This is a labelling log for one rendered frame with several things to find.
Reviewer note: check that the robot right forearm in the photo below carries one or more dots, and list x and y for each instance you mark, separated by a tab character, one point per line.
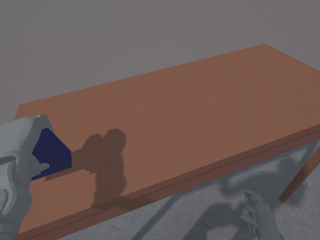
268	233

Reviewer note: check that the robot left forearm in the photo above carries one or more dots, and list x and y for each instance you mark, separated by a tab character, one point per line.
15	197

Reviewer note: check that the robot right hand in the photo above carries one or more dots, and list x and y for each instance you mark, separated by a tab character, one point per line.
252	220

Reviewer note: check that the robot left hand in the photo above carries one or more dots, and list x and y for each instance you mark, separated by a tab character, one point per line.
22	135

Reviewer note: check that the sponge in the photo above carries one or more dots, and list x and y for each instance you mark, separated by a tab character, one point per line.
51	150

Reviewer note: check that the table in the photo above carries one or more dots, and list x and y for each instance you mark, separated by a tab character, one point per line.
141	139

